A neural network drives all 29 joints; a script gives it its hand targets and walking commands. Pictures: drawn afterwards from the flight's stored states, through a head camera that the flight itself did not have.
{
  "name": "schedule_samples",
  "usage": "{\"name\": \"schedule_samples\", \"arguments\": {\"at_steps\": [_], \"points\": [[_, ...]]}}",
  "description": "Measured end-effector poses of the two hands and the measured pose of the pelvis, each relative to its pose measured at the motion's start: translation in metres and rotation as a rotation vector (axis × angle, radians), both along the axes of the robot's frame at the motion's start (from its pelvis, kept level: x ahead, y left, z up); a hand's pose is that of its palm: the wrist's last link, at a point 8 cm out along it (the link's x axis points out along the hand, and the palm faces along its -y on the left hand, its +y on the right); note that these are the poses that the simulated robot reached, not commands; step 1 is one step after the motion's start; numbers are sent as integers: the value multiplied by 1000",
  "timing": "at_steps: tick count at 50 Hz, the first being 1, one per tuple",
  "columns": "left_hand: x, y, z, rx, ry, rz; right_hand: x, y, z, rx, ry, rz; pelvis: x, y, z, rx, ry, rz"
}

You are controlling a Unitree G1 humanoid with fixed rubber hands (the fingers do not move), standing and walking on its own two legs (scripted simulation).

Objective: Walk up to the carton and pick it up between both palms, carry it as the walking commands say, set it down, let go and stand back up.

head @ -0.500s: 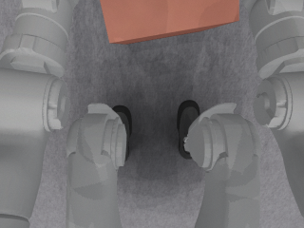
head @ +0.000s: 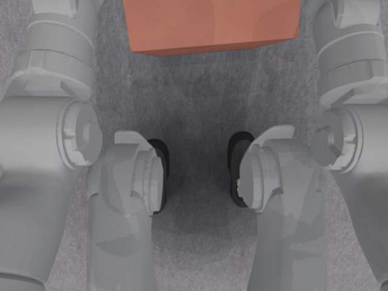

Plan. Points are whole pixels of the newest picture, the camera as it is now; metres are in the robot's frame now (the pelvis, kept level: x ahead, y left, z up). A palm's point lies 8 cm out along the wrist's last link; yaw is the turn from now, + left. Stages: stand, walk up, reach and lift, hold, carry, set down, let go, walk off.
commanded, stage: reach and lift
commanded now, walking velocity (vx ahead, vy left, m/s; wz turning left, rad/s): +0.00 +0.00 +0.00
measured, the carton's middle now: out of the picture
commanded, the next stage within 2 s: none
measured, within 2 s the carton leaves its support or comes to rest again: leaves its support in 0.54 s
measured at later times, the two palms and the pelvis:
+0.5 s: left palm out of the picture +0.56 +0.13 -0.16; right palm out of the picture +0.55 -0.18 -0.16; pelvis +0.00 +0.00 +0.00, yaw +0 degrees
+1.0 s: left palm out of the picture +0.57 +0.13 -0.08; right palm out of the picture +0.55 -0.18 -0.08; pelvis +0.00 +0.00 +0.04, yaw +0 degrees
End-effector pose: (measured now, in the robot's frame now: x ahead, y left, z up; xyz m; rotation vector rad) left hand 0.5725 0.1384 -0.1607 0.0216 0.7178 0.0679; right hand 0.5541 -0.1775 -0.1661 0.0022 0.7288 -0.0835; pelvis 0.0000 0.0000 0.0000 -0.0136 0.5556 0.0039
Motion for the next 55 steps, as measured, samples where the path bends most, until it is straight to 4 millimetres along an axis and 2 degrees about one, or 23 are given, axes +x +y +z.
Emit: {"name": "schedule_samples", "arguments": {"at_steps": [14,25,29,38,55], "points": [[-2,0,-2,-30,-8,17,1,-1,-1,21,8,9,6,1,-2,-4,9,4],[-9,-4,3,13,6,50,-3,0,4,-10,21,-4,5,-1,2,0,23,5],[-8,-8,17,40,-3,86,-4,1,16,-19,13,-11,3,-2,5,-1,39,5],[3,-8,64,41,-35,64,0,1,61,-23,-16,-24,-3,-1,20,1,91,2],[-1,-8,91,30,-43,70,-2,1,92,-29,-21,-32,4,-1,48,0,183,3]]}}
